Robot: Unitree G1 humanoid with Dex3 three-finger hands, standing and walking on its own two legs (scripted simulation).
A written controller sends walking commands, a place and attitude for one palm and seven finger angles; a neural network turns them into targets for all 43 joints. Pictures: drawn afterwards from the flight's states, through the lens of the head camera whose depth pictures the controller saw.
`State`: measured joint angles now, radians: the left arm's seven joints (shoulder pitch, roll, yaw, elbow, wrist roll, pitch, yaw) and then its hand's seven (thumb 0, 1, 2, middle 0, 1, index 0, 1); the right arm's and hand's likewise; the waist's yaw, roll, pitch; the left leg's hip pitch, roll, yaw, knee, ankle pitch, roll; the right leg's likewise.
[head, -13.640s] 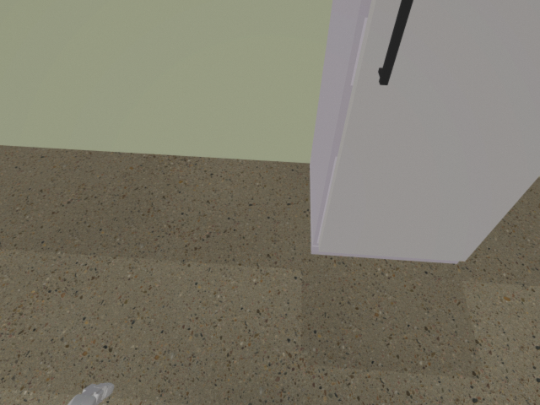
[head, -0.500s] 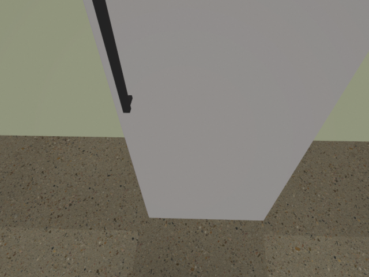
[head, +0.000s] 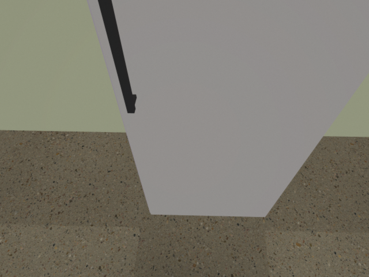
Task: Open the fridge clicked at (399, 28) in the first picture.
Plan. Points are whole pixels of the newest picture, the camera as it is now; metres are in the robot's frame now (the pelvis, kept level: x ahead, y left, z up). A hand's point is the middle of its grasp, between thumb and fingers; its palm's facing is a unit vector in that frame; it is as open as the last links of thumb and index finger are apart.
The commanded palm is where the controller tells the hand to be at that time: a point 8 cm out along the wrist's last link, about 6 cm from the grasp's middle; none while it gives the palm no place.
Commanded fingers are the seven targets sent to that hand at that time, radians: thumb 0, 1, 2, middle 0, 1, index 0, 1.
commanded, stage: look again from close up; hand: left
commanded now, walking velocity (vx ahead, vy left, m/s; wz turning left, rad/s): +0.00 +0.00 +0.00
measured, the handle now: (121, 54) +0.48 +0.17 +0.24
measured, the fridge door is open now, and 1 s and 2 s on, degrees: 0 0 0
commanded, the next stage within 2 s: raise the hand to about handle height in 0.54 s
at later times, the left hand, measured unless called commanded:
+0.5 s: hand out of the picture +0.01 +0.16 -0.17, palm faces +0.02 -0.98 -0.20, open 7.4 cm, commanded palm none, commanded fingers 0.00 0.90 0.90 -0.20 -0.30 -0.20 -0.30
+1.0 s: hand (109, 253) +0.16 +0.16 +0.01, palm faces -0.03 -1.00 -0.02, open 8.2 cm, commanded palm +0.13 +0.23 +0.00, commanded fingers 0.00 0.46 0.71 -0.23 -0.58 -0.23 -0.58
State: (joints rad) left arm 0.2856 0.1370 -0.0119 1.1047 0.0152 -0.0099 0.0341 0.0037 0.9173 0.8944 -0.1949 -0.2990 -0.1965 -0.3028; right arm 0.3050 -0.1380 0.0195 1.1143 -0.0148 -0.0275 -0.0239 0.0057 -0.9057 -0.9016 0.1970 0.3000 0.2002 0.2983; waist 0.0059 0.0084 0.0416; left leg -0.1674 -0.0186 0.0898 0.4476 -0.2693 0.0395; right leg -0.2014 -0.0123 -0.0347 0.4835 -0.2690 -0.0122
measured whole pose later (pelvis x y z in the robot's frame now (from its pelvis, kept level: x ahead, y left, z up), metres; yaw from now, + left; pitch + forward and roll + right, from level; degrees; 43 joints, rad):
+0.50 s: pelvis +0.01 -0.01 +0.00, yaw +0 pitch -1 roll +1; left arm 0.26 0.15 -0.01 1.11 0.02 -0.01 0.03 0.00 0.91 0.89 -0.20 -0.30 -0.20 -0.30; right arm 0.25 -0.16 0.02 1.13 -0.01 -0.02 -0.03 0.01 -0.92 -0.90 0.20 0.30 0.20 0.30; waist 0.01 0.00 0.05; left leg -0.13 -0.01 0.08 0.42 -0.27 0.02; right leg -0.16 0.00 -0.04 0.46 -0.27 -0.03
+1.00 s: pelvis -0.04 -0.03 -0.04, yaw +1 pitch +5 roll +1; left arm 0.34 0.22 0.18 0.16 -0.28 -0.44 -0.36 0.00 0.68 0.80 -0.21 -0.44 -0.21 -0.45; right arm 0.14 -0.29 -0.03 0.57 0.02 -0.28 0.00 0.01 -0.90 -0.90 0.20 0.30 0.20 0.30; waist 0.00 -0.02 -0.08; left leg -0.52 0.03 0.06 0.81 -0.37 0.00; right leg -0.54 0.01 -0.07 0.83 -0.37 -0.06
